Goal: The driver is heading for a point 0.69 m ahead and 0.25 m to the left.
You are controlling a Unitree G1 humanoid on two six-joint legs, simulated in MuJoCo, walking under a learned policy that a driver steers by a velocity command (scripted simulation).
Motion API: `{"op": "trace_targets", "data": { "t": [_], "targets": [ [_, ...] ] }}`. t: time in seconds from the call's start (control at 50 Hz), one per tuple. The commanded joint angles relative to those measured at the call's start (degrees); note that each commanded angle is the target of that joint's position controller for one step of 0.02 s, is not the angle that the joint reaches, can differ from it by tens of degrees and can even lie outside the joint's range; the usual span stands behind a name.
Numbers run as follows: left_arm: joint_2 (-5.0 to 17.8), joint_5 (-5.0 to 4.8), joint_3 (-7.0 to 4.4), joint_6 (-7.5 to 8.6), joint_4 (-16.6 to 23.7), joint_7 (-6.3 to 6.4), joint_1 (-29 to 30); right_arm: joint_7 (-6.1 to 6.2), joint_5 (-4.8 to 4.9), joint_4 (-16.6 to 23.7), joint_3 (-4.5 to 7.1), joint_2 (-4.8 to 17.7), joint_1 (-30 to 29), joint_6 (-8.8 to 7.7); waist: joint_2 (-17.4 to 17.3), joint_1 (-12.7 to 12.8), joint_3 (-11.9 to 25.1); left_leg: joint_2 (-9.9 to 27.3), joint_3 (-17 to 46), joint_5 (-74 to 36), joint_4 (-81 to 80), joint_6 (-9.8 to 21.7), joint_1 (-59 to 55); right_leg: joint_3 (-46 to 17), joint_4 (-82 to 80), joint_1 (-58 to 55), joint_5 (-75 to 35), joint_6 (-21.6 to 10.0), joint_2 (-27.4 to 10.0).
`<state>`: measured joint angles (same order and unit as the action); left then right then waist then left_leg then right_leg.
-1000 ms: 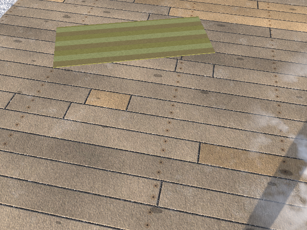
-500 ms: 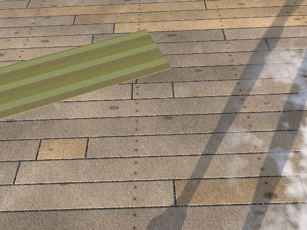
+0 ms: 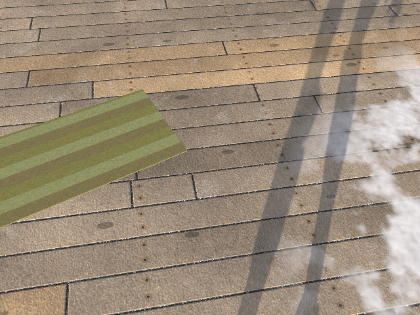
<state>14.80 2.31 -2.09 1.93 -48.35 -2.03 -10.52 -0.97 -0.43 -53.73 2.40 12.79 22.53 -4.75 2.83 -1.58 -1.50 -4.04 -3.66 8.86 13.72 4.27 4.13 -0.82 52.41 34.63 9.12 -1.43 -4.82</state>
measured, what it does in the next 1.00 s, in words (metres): walks ahead, turning left: right foot, then left foot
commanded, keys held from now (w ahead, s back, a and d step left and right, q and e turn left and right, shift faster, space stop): q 1.00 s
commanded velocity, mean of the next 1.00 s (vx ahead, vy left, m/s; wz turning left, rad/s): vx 0.11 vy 0.00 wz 0.45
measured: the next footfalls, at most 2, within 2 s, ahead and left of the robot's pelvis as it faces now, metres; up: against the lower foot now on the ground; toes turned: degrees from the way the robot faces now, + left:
right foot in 0.18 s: +0.26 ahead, -0.11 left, +0.00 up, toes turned +3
left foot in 0.66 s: +0.13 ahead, +0.08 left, +0.00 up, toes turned +23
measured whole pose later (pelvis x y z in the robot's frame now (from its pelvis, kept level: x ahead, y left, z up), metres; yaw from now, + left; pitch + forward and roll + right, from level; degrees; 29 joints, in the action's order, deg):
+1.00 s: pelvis +0.12 -0.01 -0.01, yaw +32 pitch +1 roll -1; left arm 15.9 0.8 -3.4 -3.1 -43.6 1.2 -10.0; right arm -0.3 -0.8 -41.7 4.2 16.7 13.0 2.6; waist 0.3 -1.0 -2.8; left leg -5.7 7.0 10.8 25.7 3.4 15.6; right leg -2.0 47.8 24.0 23.3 2.0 0.7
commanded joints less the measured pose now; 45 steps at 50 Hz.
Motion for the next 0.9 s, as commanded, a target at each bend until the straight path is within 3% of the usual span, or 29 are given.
{"op": "trace_targets", "data": {
  "t": [0.02,0.04,0.1,0.14,0.16,0.18,0.2,0.22,0.24,0.26,0.28,0.3,0.32,0.38,0.48,0.58,0.62,0.64,0.66,0.68,0.7,0.74,0.78,0.82,0.9],
  "targets": [
    [0.71,-0.22,0.52,0.68,4.49,-0.09,4.70,0.20,0.31,1.73,1.02,6.96,1.10,-0.90,-6.70,0.61,-2.97,12.91,7.22,-27.64,-4.51,6.63,3.15,3.25,-9.55,-1.08,-5.23,1.38,0.58],
    [0.01,-0.49,0.95,0.90,4.75,0.15,5.99,0.28,0.23,1.11,1.10,7.39,1.61,-0.76,-7.21,0.36,-2.78,12.57,6.14,-34.02,-2.51,6.06,3.33,4.16,-12.74,-3.78,-6.30,1.58,1.76],
    [1.37,-0.84,0.79,1.48,4.52,1.21,6.73,0.75,-0.06,0.07,1.13,8.10,3.48,-0.03,-8.42,-0.48,0.00,12.16,7.21,-40.39,3.60,4.45,-0.50,3.79,-17.61,-8.23,-7.96,1.13,5.02],
    [3.44,-0.94,0.17,1.98,3.58,1.97,3.45,1.23,-0.05,0.87,1.59,9.26,1.31,0.46,-9.08,1.26,1.42,12.43,10.10,-39.71,8.76,3.17,-2.00,1.79,-21.70,-12.65,-6.25,-0.04,5.79],
    [4.52,-0.73,-0.28,2.49,2.16,2.46,-0.75,1.39,0.31,1.43,1.79,9.58,-0.34,0.67,-8.03,3.34,2.83,11.39,10.73,-38.23,13.68,2.06,-1.65,1.64,-26.30,-17.87,-8.56,-0.83,6.20],
    [6.56,0.12,-0.89,3.39,0.83,3.04,-5.84,1.40,1.07,2.17,1.70,8.96,-1.10,0.65,-5.02,5.55,5.85,8.82,9.69,-31.43,21.97,0.64,2.29,0.19,-29.75,-27.19,-19.01,-1.96,2.94],
    [11.08,1.39,-1.79,3.92,0.92,3.73,-12.26,1.60,1.92,5.30,0.98,6.19,-0.92,0.48,2.34,6.79,14.02,5.06,7.26,-7.32,36.68,-0.97,11.78,-11.33,-25.35,-41.09,-45.21,-4.88,-11.88],
    [13.47,-0.41,-2.64,2.69,1.96,3.10,-10.77,2.42,3.47,4.44,0.40,1.80,9.60,1.71,12.86,3.19,24.15,-1.75,4.20,31.18,52.07,-1.53,21.11,-22.08,-22.32,-50.74,-64.06,-14.09,-24.84],
    [9.15,-2.16,-2.09,1.45,3.31,2.81,-9.03,3.05,1.24,2.17,1.85,7.24,8.53,3.40,3.58,3.58,22.59,0.98,6.51,29.52,56.08,-1.27,22.33,-19.68,-24.56,-44.45,-52.67,-14.01,-21.21],
    [5.68,-2.09,-1.05,1.13,4.13,3.09,-4.47,2.62,0.26,2.85,2.22,6.89,4.65,4.07,1.94,2.31,14.42,2.63,6.60,25.28,56.47,-1.87,24.03,-14.49,-28.16,-36.80,-41.55,-12.42,-17.81],
    [3.47,-1.67,-0.32,0.74,4.77,3.60,-0.64,2.14,-0.37,3.40,2.30,6.09,2.25,4.59,2.10,0.95,8.82,4.38,6.04,21.63,54.80,-2.73,24.59,-10.86,-31.71,-30.45,-32.57,-10.67,-14.77],
    [2.91,-1.66,-0.10,0.54,4.78,4.21,0.40,1.50,-0.97,4.04,2.52,6.15,0.17,5.48,3.15,0.45,5.46,5.53,5.90,18.45,53.17,-3.41,23.21,-7.78,-35.15,-25.10,-25.58,-9.43,-12.44],
    [3.53,-1.34,-0.28,0.46,4.76,4.51,0.88,1.09,-1.36,4.01,2.45,5.24,1.46,6.44,5.41,-0.45,4.40,5.22,4.77,16.92,54.33,-4.35,21.25,-5.42,-36.13,-21.51,-25.24,-10.30,-11.89],
    [4.08,-0.94,-0.61,0.75,4.90,4.54,1.47,0.91,-1.00,4.95,2.73,4.81,0.93,7.87,3.32,-1.36,5.44,4.89,3.86,14.76,52.89,-5.46,20.76,-1.16,-36.80,-19.17,-21.93,-11.59,-11.65],
    [5.84,-0.58,-1.43,-0.29,4.64,4.32,1.04,-0.50,-1.14,8.92,2.20,4.73,-6.25,9.30,4.78,0.27,4.77,6.51,2.10,11.77,40.01,-4.95,19.67,1.62,-38.72,-18.70,-3.41,-11.06,-12.41],
    [8.78,-0.38,-2.70,-1.72,4.38,3.46,-0.41,-1.24,-0.50,12.11,2.12,5.84,-9.49,9.10,4.86,1.78,5.10,5.39,-0.95,14.97,29.45,-2.93,14.30,2.55,-35.76,-20.01,0.97,-9.66,-14.95],
    [9.78,-0.88,-3.22,-2.37,4.29,3.30,-0.07,-1.21,-0.42,12.02,2.14,5.76,-6.86,8.36,3.16,0.04,5.30,4.09,-1.85,10.52,19.09,-1.22,7.61,5.19,-30.95,-18.03,0.94,-6.26,-14.25],
    [9.12,-0.70,-3.40,-2.88,3.57,3.07,-1.97,-0.93,-0.57,11.43,2.47,7.09,-4.98,7.72,-1.04,-0.47,4.45,4.71,2.00,7.18,11.25,-0.09,3.95,7.69,-25.49,-15.06,3.67,-2.54,-12.35],
    [5.39,-0.54,-2.80,-3.50,4.09,2.49,-4.46,-0.14,-1.21,12.07,3.39,12.08,-4.64,6.98,-15.94,0.44,2.70,17.39,20.37,4.39,0.41,2.75,1.59,13.64,-10.27,-6.58,16.63,2.29,-5.34],
    [4.03,-0.93,-2.16,-4.20,7.94,3.44,0.36,0.32,-1.26,13.14,5.29,19.51,-4.59,6.97,-21.52,-1.16,-1.82,27.25,34.51,-8.54,-1.00,11.12,7.25,8.60,-1.98,2.56,27.25,4.52,4.05],
    [5.31,-0.73,-2.25,-4.80,8.17,3.66,3.64,1.00,-1.35,12.26,5.19,16.72,-3.15,7.06,-13.07,-1.94,-1.79,24.62,29.64,-10.32,0.47,12.52,8.44,2.21,5.65,1.23,23.98,4.37,2.41],
    [5.38,-1.84,-2.56,-4.28,6.53,3.18,0.38,1.44,-0.74,13.68,3.86,12.77,-11.04,7.23,-10.08,2.68,-1.05,16.73,20.51,-7.84,1.84,8.60,8.83,-0.32,6.29,-0.36,14.25,3.42,2.32],
    [6.87,-0.37,-3.18,-3.85,5.24,2.81,-2.07,1.34,-0.04,15.01,3.26,10.64,-13.17,6.93,-10.15,3.03,2.74,14.00,18.03,-16.04,4.01,8.22,5.33,0.36,8.94,-1.61,11.32,3.25,3.60],
    [6.00,-0.75,-3.04,-3.98,5.87,2.64,-1.49,0.99,0.32,14.72,3.36,10.86,-10.71,6.56,-7.71,2.22,4.51,14.30,19.07,-19.52,5.14,8.84,2.17,-0.11,8.50,-1.26,11.64,3.68,3.92],
    [5.21,-1.21,-2.49,-4.46,7.81,3.11,1.36,1.14,-0.10,14.22,3.93,12.20,-7.14,6.60,-9.58,-0.09,3.65,14.84,23.54,-15.49,5.65,9.91,-0.76,-1.08,0.80,-0.59,13.34,4.08,4.31]
  ]
}}
Over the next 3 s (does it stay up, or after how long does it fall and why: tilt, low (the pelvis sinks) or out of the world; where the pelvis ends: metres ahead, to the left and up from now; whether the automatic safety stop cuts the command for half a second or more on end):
stays up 0.60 0.27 -0.01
